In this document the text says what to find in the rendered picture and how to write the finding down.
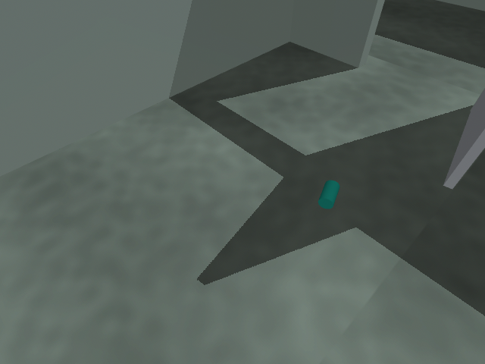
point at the can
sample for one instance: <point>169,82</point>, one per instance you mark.
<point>328,195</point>

